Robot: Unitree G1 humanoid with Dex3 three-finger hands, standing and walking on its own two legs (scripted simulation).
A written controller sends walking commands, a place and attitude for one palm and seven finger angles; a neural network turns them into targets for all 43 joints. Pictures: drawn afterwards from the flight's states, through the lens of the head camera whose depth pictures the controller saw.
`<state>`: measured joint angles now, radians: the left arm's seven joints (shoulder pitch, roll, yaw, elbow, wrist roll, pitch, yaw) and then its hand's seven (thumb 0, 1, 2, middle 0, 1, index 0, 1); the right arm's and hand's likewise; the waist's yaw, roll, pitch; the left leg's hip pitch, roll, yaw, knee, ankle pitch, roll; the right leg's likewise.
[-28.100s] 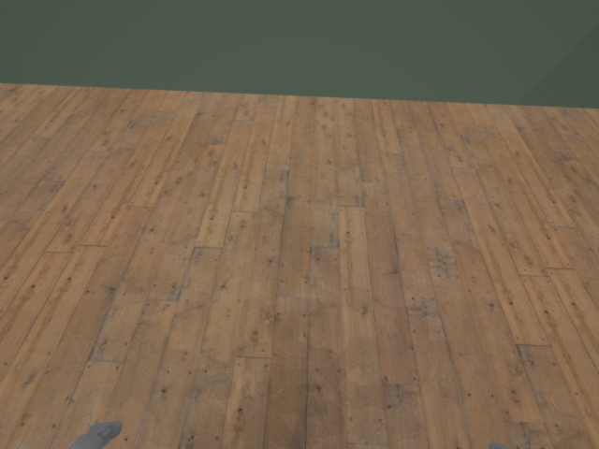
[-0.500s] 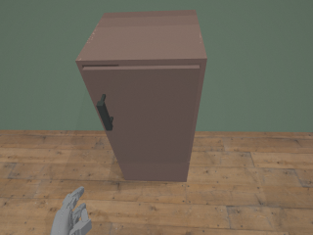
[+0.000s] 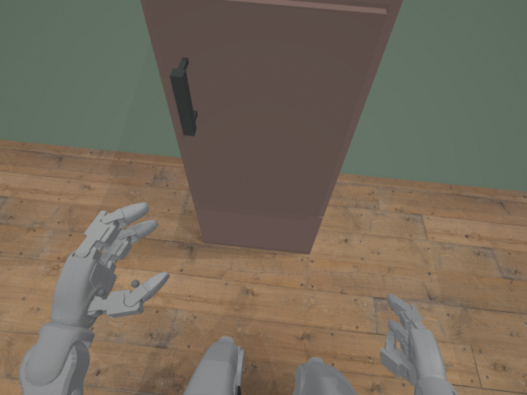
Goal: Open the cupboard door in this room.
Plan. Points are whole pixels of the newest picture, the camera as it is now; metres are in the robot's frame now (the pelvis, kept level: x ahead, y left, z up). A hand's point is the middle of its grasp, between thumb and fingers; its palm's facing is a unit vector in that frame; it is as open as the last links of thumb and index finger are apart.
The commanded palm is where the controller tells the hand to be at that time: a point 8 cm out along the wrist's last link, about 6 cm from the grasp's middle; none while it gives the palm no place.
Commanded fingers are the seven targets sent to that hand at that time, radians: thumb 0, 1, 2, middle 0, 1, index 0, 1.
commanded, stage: raise the hand with hooked fingers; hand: left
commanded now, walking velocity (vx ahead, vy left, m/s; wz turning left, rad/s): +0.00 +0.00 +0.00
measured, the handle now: (187, 98) +0.61 +0.21 +0.07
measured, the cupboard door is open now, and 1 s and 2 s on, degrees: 0 0 0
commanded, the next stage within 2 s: move the hooked fingers beside the handle in 1.44 s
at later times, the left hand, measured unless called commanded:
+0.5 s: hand (97, 253) +0.28 +0.26 +0.06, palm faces -0.03 -1.00 -0.03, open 13.0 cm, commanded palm +0.26 +0.32 +0.07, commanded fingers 0.00 -0.48 0.31 -0.30 -1.18 -0.30 -1.18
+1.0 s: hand (74, 212) +0.33 +0.30 +0.08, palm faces +0.02 -1.00 -0.05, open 14.0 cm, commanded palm +0.29 +0.34 +0.08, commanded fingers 0.00 -0.50 0.30 -0.30 -1.20 -0.30 -1.20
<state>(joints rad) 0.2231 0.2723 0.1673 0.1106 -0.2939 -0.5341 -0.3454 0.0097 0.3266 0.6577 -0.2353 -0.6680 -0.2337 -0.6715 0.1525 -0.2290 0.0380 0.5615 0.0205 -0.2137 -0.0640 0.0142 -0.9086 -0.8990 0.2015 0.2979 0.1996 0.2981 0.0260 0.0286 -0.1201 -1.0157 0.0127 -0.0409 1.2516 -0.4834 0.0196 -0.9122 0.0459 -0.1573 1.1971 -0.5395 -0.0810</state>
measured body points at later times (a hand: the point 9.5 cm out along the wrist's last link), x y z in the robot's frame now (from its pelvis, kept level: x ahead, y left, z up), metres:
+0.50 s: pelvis +0.02 +0.05 +0.02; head +0.09 +0.07 +0.47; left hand +0.28 +0.31 +0.06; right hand +0.18 -0.21 -0.04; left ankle +0.07 +0.10 -0.63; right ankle +0.03 -0.08 -0.63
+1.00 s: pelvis +0.03 +0.02 +0.03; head +0.11 +0.04 +0.47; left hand +0.32 +0.35 +0.09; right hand +0.18 -0.23 -0.05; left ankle +0.07 +0.10 -0.63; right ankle +0.03 -0.08 -0.63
